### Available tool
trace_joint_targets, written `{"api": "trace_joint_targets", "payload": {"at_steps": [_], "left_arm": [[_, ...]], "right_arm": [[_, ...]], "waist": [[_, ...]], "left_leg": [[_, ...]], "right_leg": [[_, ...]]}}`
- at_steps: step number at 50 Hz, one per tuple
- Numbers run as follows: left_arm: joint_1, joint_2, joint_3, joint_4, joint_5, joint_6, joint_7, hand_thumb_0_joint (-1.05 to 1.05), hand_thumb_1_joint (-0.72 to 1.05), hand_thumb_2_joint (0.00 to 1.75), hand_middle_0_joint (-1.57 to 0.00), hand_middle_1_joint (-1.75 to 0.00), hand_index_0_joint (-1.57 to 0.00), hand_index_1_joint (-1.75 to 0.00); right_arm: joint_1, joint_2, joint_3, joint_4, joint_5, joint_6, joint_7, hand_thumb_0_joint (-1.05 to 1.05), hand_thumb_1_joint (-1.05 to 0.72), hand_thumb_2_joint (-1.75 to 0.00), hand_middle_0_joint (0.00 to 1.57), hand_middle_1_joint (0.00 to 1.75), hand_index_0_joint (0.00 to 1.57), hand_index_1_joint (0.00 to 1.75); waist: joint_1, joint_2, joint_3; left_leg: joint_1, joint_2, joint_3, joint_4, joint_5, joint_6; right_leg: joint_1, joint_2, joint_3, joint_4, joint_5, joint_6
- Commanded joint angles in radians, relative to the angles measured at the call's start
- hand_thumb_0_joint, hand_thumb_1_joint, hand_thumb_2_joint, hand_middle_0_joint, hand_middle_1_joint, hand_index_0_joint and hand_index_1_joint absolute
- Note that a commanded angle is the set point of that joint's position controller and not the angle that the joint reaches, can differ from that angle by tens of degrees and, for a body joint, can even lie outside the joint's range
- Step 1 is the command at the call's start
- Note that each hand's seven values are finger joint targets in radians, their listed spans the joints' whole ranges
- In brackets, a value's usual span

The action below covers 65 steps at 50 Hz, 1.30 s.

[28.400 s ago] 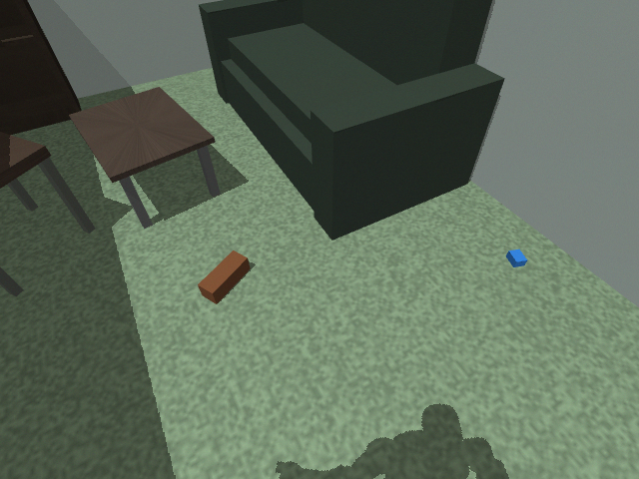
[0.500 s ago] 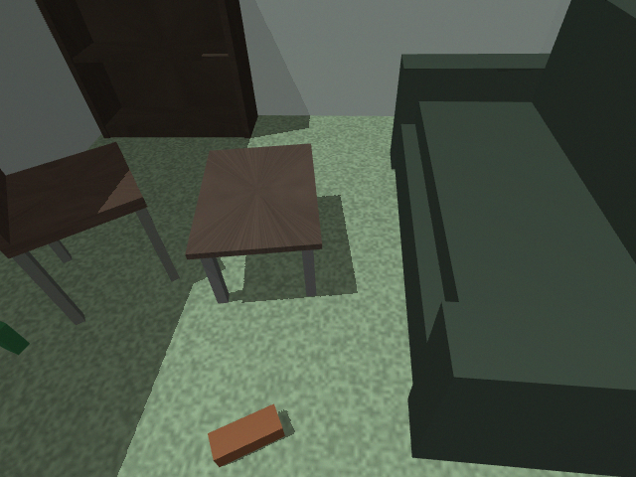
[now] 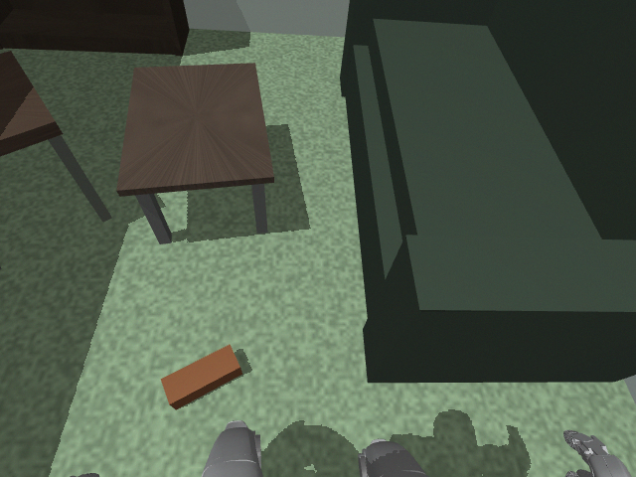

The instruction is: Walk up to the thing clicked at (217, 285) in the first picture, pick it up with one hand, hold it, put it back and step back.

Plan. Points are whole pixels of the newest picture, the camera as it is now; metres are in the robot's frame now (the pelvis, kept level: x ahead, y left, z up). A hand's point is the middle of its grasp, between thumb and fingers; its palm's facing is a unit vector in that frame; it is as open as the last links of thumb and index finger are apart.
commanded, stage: walk up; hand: left
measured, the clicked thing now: (203, 376) +0.40 +0.32 -0.70
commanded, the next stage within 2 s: none
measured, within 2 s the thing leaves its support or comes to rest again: neither
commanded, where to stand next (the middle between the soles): +0.09 -0.01 m, yaw +5 degrees
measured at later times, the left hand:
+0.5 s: hand out of the picture -0.03 +0.26 -0.08, palm faces +0.13 -0.86 -0.50, open 7.4 cm
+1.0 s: hand out of the picture +0.05 +0.28 -0.15, palm faces +0.05 -0.94 -0.34, open 7.4 cm
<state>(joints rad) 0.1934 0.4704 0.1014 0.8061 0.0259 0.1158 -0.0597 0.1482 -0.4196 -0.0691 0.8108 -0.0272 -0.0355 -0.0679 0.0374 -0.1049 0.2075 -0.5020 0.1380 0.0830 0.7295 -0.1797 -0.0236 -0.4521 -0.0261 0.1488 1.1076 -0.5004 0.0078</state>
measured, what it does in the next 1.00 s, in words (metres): steps on the spot: right foot, then left foot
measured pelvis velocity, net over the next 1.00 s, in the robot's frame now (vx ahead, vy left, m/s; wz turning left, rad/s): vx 0.00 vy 0.00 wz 0.08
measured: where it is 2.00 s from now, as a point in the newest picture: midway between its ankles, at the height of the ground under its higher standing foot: outside the picture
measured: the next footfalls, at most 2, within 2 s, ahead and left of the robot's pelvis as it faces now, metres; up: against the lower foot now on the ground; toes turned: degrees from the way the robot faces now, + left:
right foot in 0.06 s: +0.01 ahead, -0.18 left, +0.00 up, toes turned +1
left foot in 0.62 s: +0.11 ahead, +0.14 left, +0.00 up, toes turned +8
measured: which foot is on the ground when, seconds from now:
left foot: down 0.00-0.10, up 0.12-0.60, down 0.62-1.00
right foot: up 0.00-0.04, down 0.06-0.64, up 0.66-1.00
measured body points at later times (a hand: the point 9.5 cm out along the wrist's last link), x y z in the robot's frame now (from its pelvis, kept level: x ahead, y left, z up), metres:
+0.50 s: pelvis -0.01 -0.04 +0.03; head +0.01 -0.08 +0.48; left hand -0.04 +0.30 -0.04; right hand +0.07 -0.36 -0.11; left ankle +0.04 +0.12 -0.66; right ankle -0.03 -0.18 -0.70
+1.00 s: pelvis +0.00 +0.00 +0.02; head +0.07 +0.05 +0.46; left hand +0.05 +0.33 -0.13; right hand +0.15 -0.31 -0.06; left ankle +0.07 +0.13 -0.70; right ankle +0.02 -0.17 -0.62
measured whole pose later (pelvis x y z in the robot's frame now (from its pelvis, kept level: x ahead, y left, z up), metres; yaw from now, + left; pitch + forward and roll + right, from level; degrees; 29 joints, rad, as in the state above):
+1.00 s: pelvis +0.00 +0.00 +0.02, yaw +5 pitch -2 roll -1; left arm 0.21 0.45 0.07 0.84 0.00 0.07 0.01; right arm 0.16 -0.38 -0.03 0.80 -0.01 -0.04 -0.04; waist 0.02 -0.10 0.19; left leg -0.41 0.05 0.04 0.68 -0.24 0.01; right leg -0.52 0.04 0.17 1.22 -0.46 0.00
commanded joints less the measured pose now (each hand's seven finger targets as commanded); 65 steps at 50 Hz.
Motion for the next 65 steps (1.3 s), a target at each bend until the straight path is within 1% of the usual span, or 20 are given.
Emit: {"api": "trace_joint_targets", "payload": {"at_steps": [1, 3, 5, 6, 10, 14, 19, 22, 26, 31, 33, 34, 38, 45, 56, 57, 58, 59, 63, 65], "left_arm": [[0.222, 0.143, 0.066, -0.003, -0.001, -0.012, -0.014, 0.0, 0.9, 0.9, -0.2, -0.3, -0.2, -0.3], [0.336, 0.152, 0.088, 0.046, 0.006, -0.022, -0.014, 0.0, 0.9, 0.9, -0.2, -0.3, -0.2, -0.3], [0.175, 0.3, 0.106, -0.044, 0.036, -0.041, 0.003, 0.0, 0.9, 0.9, -0.2, -0.3, -0.2, -0.3], [0.019, 0.374, 0.104, -0.098, 0.039, -0.046, 0.017, 0.0, 0.9, 0.9, -0.2, -0.3, -0.2, -0.3], [0.007, 0.199, 0.07, -0.035, 0.022, -0.113, 0.059, 0.0, 0.9, 0.9, -0.2, -0.3, -0.2, -0.3], [0.222, 0.237, 0.096, -0.005, -0.001, -0.187, 0.075, 0.0, 0.9, 0.9, -0.2, -0.3, -0.2, -0.3], [0.235, 0.193, 0.07, -0.002, -0.01, -0.215, 0.078, 0.0, 0.9, 0.9, -0.2, -0.3, -0.2, -0.3], [0.181, 0.225, 0.072, -0.037, -0.006, -0.217, 0.072, 0.0, 0.9, 0.9, -0.2, -0.3, -0.2, -0.3], [0.152, 0.25, 0.059, -0.045, 0.001, -0.216, 0.06, 0.0, 0.9, 0.9, -0.2, -0.3, -0.2, -0.3], [0.129, 0.102, -0.021, -0.052, -0.023, -0.173, 0.066, 0.0, 0.9, 0.9, -0.2, -0.3, -0.2, -0.3], [0.211, 0.108, -0.023, -0.039, -0.04, -0.155, 0.085, 0.0, 0.9, 0.9, -0.2, -0.3, -0.2, -0.3], [0.177, 0.159, -0.016, -0.014, -0.032, -0.144, 0.092, 0.0, 0.9, 0.9, -0.2, -0.3, -0.2, -0.3], [0.204, 0.148, -0.004, 0.045, -0.034, -0.112, 0.069, 0.0, 0.9, 0.9, -0.2, -0.3, -0.2, -0.3], [0.122, 0.134, 0.02, -0.008, -0.014, -0.048, 0.073, 0.0, 0.9, 0.9, -0.2, -0.3, -0.2, -0.3], [0.24, 0.125, 0.031, 0.091, -0.007, -0.121, 0.063, 0.0, 0.9, 0.9, -0.2, -0.3, -0.2, -0.3], [0.225, 0.16, 0.046, 0.083, 0.007, -0.131, 0.066, 0.0, 0.9, 0.9, -0.2, -0.3, -0.2, -0.3], [0.153, 0.226, 0.059, 0.042, 0.03, -0.135, 0.07, 0.0, 0.9, 0.9, -0.2, -0.3, -0.2, -0.3], [0.075, 0.295, 0.064, 0.001, 0.029, -0.134, 0.074, 0.0, 0.9, 0.9, -0.2, -0.3, -0.2, -0.3], [-0.001, 0.172, 0.03, 0.015, 0.008, -0.154, 0.074, 0.0, 0.9, 0.9, -0.2, -0.3, -0.2, -0.3], [0.094, 0.202, 0.045, 0.031, 0.007, -0.17, 0.068, 0.0, 0.9, 0.9, -0.2, -0.3, -0.2, -0.3]], "right_arm": [[-0.035, -0.342, -0.098, -0.076, -0.014, 0.009, -0.011, 0.0, -0.9, -0.9, 0.2, 0.3, 0.2, 0.3], [-0.041, -0.294, -0.081, -0.083, -0.018, 0.027, -0.009, 0.0, -0.9, -0.9, 0.2, 0.3, 0.2, 0.3], [-0.016, -0.164, -0.044, -0.094, 0.01, 0.04, -0.018, 0.0, -0.9, -0.9, 0.2, 0.3, 0.2, 0.3], [-0.046, -0.246, -0.074, -0.076, 0.003, 0.035, -0.034, 0.0, -0.9, -0.9, 0.2, 0.3, 0.2, 0.3], [0.155, -0.193, -0.043, 0.037, 0.037, 0.035, 0.023, 0.0, -0.9, -0.9, 0.2, 0.3, 0.2, 0.3], [0.07, -0.246, -0.055, -0.026, -0.008, 0.025, 0.078, 0.0, -0.9, -0.9, 0.2, 0.3, 0.2, 0.3], [0.076, -0.193, -0.042, -0.04, -0.005, 0.019, 0.111, 0.0, -0.9, -0.9, 0.2, 0.3, 0.2, 0.3], [0.092, -0.198, -0.05, -0.043, -0.002, 0.018, 0.132, 0.0, -0.9, -0.9, 0.2, 0.3, 0.2, 0.3], [0.099, -0.193, -0.061, -0.05, 0.004, 0.018, 0.158, 0.0, -0.9, -0.9, 0.2, 0.3, 0.2, 0.3], [0.275, -0.204, -0.065, 0.027, 0.013, -0.006, 0.098, 0.0, -0.9, -0.9, 0.2, 0.3, 0.2, 0.3], [0.247, -0.32, -0.075, -0.017, 0.019, -0.019, 0.077, 0.0, -0.9, -0.9, 0.2, 0.3, 0.2, 0.3], [0.203, -0.325, -0.08, -0.01, 0.03, -0.014, 0.078, 0.0, -0.9, -0.9, 0.2, 0.3, 0.2, 0.3], [0.111, -0.247, -0.045, -0.024, 0.032, -0.036, 0.054, 0.0, -0.9, -0.9, 0.2, 0.3, 0.2, 0.3], [0.092, -0.262, -0.058, -0.046, 0.022, -0.021, -0.002, 0.0, -0.9, -0.9, 0.2, 0.3, 0.2, 0.3], [-0.003, -0.25, -0.052, -0.089, -0.006, 0.046, 0.052, 0.0, -0.9, -0.9, 0.2, 0.3, 0.2, 0.3], [0.055, -0.19, -0.031, -0.079, -0.002, 0.051, 0.052, 0.0, -0.9, -0.9, 0.2, 0.3, 0.2, 0.3], [0.08, -0.112, -0.004, -0.084, 0.007, 0.046, 0.05, 0.0, -0.9, -0.9, 0.2, 0.3, 0.2, 0.3], [-0.026, -0.179, -0.024, -0.086, 0.008, 0.038, 0.033, 0.0, -0.9, -0.9, 0.2, 0.3, 0.2, 0.3], [0.044, -0.192, -0.026, 0.023, 0.03, 0.017, 0.048, 0.0, -0.9, -0.9, 0.2, 0.3, 0.2, 0.3], [0.055, -0.201, -0.023, 0.029, 0.015, 0.009, 0.058, 0.0, -0.9, -0.9, 0.2, 0.3, 0.2, 0.3]], "waist": [[0.021, 0.391, -0.261], [0.079, 0.223, -0.291], [0.064, -0.239, -0.147], [0.034, -0.177, -0.101], [-0.052, -0.018, -0.196], [0.051, -0.005, -0.208], [0.03, -0.063, -0.048], [0.012, -0.089, -0.038], [-0.002, -0.107, -0.086], [-0.115, 0.174, -0.196], [-0.082, 0.278, -0.267], [-0.074, 0.243, -0.229], [-0.025, 0.185, -0.175], [-0.036, 0.246, -0.195], [0.008, 0.24, -0.314], [0.012, 0.071, -0.269], [-0.009, -0.17, -0.195], [0.035, -0.082, -0.148], [-0.033, -0.077, -0.081], [0.007, -0.117, -0.122]], "left_leg": [[-0.039, 0.19, -0.198, -0.282, -0.215, 0.204], [-0.143, 0.101, -0.128, -0.082, -0.424, 0.148], [-0.271, -0.21, -0.094, 0.391, -0.514, 0.03], [-0.173, -0.185, -0.225, 0.501, -0.442, 0.032], [-0.176, -0.167, -0.265, 0.475, -0.175, 0.032], [-0.427, -0.148, -0.316, 0.423, -0.146, 0.021], [-0.261, -0.158, -0.274, 0.243, -0.154, 0.004], [-0.11, -0.111, -0.208, 0.129, -0.182, 0.014], [0.092, -0.105, -0.065, -0.014, -0.148, 0.043], [0.467, -0.11, -0.113, -0.233, 0.084, 0.068], [0.423, 0.26, -0.673, -0.366, 0.162, 0.277], [0.331, 0.257, -0.674, -0.388, 0.037, 0.312], [0.262, 0.111, -0.355, -0.341, 0.093, 0.171], [0.246, 0.19, -0.281, -0.23, 0.62, 0.286], [0.076, 0.068, -0.167, -0.024, -0.283, 0.213], [-0.031, -0.007, -0.11, 0.117, -0.367, 0.154], [-0.251, -0.113, -0.046, 0.261, -0.444, 0.069], [-0.162, -0.126, -0.205, 0.29, -0.413, 0.044], [-0.061, -0.121, -0.147, 0.261, -0.255, 0.036], [-0.109, -0.131, -0.105, 0.237, -0.27, 0.031]], "right_leg": [[0.232, -0.03, -0.132, -0.228, 0.021, -0.025], [0.345, -0.02, -0.137, -0.415, 0.068, -0.042], [0.028, -0.267, 0.452, -0.834, -0.308, -0.168], [-0.13, -0.355, 0.594, -0.946, -0.372, -0.264], [0.192, -0.156, 0.183, -0.732, -0.18, -0.103], [0.597, -0.29, 0.364, -0.773, -0.241, -0.157], [0.446, -0.273, 0.141, -0.789, 0.251, -0.178], [0.319, -0.296, 0.065, -0.817, 0.201, -0.218], [0.217, -0.25, -0.047, -0.797, 0.095, -0.187], [0.036, -0.113, -0.216, -0.256, 0.436, -0.078], [-0.037, 0.03, -0.103, -0.012, -0.096, -0.035], [-0.016, -0.016, -0.059, 0.027, -0.103, -0.049], [0.002, -0.04, -0.005, -0.063, 0.058, -0.052], [-0.073, 0.058, 0.052, 0.177, 0.025, -0.006], [0.315, 0.027, -0.143, -0.556, 0.102, -0.016], [0.344, 0.009, -0.014, -0.649, 0.011, -0.043], [0.316, -0.206, 0.383, -0.762, -0.15, -0.13], [0.117, -0.331, 0.519, -0.812, -0.187, -0.252], [0.127, -0.173, 0.182, -0.709, 0.114, -0.18], [0.26, -0.184, 0.223, -0.717, 0.1, -0.206]]}}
